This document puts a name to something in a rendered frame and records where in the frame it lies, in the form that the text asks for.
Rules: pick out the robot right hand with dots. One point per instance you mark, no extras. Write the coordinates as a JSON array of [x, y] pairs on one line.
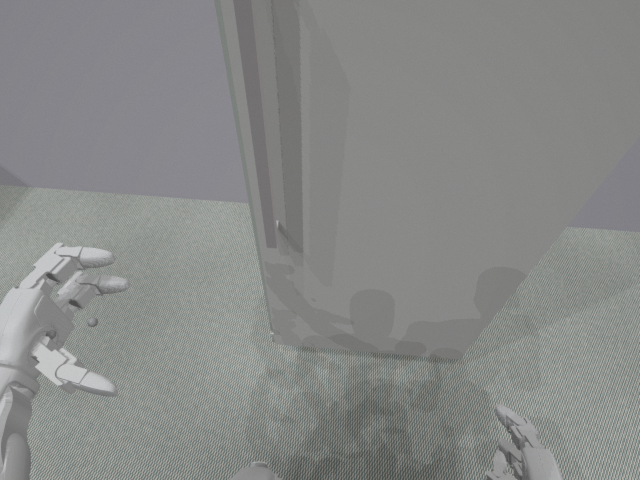
[[533, 463]]

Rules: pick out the handle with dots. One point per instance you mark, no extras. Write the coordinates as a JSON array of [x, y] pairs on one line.
[[247, 28]]

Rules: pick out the robot left hand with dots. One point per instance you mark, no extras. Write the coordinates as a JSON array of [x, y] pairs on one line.
[[27, 313]]

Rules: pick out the left robot forearm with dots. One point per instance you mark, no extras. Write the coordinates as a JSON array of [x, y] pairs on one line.
[[18, 388]]

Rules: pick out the fridge door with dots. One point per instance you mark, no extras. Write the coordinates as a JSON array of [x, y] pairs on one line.
[[426, 154]]

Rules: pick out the robot left shin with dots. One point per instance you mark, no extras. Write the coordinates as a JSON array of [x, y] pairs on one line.
[[259, 464]]

